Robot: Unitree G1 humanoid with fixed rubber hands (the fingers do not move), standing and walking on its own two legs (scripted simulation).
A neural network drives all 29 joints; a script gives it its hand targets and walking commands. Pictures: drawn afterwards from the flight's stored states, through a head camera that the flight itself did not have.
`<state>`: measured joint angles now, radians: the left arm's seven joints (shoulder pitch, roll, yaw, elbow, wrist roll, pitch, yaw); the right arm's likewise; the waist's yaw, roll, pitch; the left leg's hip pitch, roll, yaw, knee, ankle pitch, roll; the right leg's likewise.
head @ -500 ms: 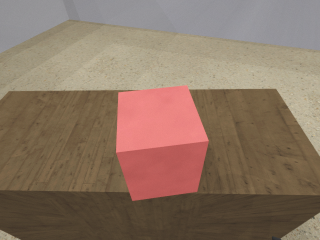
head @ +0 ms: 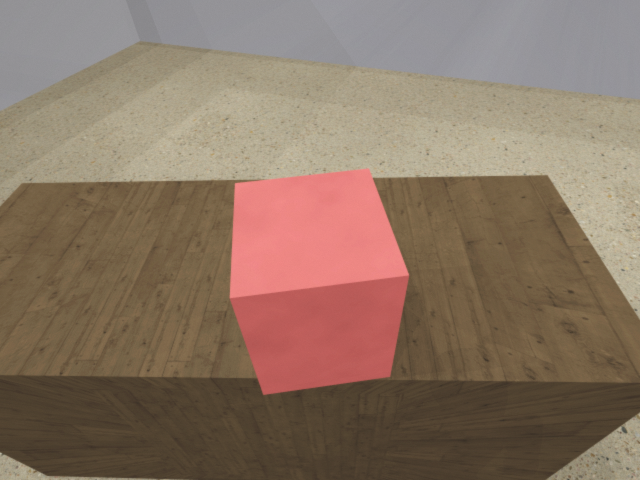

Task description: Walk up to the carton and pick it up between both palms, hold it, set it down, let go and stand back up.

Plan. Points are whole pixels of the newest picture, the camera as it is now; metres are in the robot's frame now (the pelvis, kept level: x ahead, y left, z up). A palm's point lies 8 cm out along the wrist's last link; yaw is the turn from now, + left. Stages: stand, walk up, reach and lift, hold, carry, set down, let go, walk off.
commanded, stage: stand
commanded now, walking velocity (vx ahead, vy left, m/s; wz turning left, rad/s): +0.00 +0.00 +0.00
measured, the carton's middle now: (315, 283) +0.41 +0.04 +0.01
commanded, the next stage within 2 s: none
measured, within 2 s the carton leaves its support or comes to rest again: neither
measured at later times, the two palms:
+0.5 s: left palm out of the picture +0.08 +0.28 -0.10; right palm out of the picture +0.08 -0.27 -0.11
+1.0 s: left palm out of the picture +0.07 +0.28 -0.10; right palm out of the picture +0.08 -0.28 -0.11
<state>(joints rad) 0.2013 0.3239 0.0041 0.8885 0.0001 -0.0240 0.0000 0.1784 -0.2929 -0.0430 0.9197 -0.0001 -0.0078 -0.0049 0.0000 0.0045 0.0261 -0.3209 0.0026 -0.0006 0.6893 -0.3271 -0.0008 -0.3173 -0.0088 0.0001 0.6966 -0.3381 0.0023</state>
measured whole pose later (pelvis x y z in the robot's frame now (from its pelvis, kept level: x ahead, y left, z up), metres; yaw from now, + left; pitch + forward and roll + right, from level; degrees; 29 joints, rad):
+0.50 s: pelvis -0.01 +0.00 +0.00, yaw +0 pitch -2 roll +0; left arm 0.20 0.32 0.00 0.93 0.00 -0.02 0.00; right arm 0.17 -0.29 -0.03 0.96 0.00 -0.01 0.00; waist 0.00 0.00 0.03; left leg -0.32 0.00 0.00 0.64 -0.29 0.00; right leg -0.31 -0.01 0.00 0.65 -0.30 0.00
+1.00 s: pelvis -0.01 +0.00 +0.01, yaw +0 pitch -2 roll +0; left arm 0.20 0.32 0.00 0.95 0.00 -0.02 0.00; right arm 0.16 -0.29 -0.03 0.99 0.00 -0.01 0.00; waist 0.00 0.00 0.03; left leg -0.30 0.00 0.00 0.59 -0.26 0.00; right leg -0.30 -0.01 0.00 0.60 -0.27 0.00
